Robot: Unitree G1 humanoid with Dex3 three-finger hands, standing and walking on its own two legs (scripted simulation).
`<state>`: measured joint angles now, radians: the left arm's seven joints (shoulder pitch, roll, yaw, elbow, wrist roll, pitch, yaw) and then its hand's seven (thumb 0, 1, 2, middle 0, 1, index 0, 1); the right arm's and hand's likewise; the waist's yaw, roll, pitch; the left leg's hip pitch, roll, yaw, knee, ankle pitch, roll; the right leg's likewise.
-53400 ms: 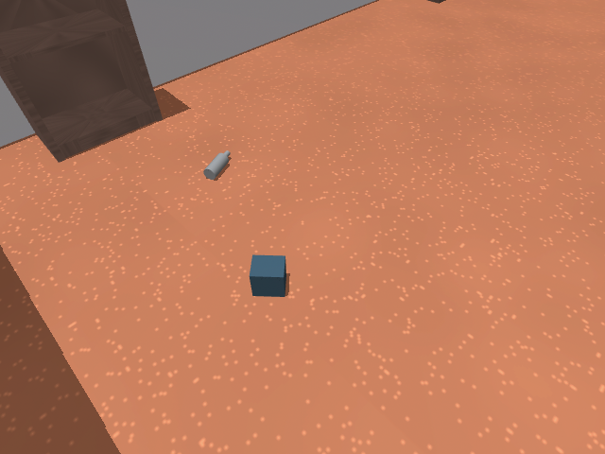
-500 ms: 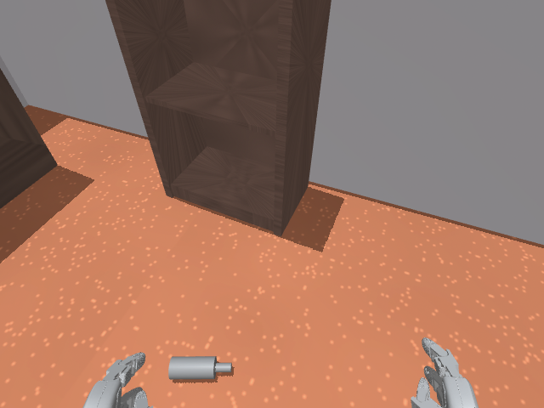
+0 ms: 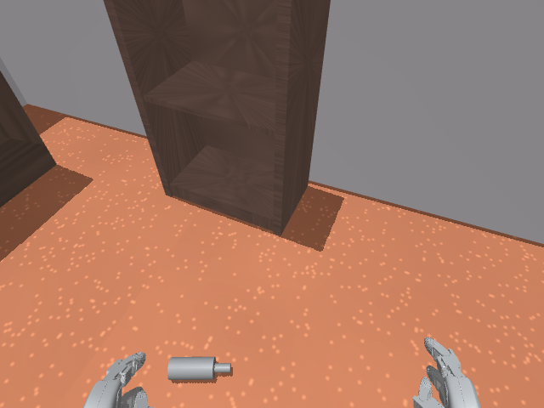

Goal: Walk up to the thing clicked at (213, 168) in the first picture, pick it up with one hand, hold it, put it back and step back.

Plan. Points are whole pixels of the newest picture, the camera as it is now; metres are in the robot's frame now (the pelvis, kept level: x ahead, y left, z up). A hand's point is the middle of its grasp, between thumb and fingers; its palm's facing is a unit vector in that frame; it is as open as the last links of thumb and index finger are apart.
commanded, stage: home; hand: left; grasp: from above
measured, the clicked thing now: (200, 368) +0.42 +0.23 -0.68
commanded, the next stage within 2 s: stand in 0.50 s
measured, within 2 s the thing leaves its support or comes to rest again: neither
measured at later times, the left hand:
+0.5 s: hand out of the picture +0.16 +0.17 -0.04, palm faces +0.04 -0.98 -0.20, open 7.4 cm
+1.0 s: hand out of the picture +0.07 +0.25 -0.11, palm faces +0.04 -0.94 -0.33, open 7.4 cm
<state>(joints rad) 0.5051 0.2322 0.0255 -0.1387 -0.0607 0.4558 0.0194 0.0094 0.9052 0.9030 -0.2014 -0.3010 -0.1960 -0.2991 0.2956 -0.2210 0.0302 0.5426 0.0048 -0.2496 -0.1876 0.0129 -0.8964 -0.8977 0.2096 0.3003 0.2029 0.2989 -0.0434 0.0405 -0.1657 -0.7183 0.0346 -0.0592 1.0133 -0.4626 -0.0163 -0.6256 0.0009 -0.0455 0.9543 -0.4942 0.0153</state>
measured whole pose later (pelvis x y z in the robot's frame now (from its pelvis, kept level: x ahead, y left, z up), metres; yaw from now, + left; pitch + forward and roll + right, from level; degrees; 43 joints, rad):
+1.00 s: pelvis +0.00 +0.01 +0.04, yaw +0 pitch -2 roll -1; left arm 0.23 0.29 0.05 0.90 0.04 0.04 0.03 0.01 0.91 0.90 -0.20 -0.30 -0.20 -0.30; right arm 0.19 -0.29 -0.04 0.96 -0.05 -0.02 -0.01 0.01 -0.90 -0.90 0.21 0.30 0.20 0.30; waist 0.02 0.00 0.04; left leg -0.32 -0.01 -0.02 0.66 -0.31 0.01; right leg -0.25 -0.04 -0.01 0.64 -0.35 0.04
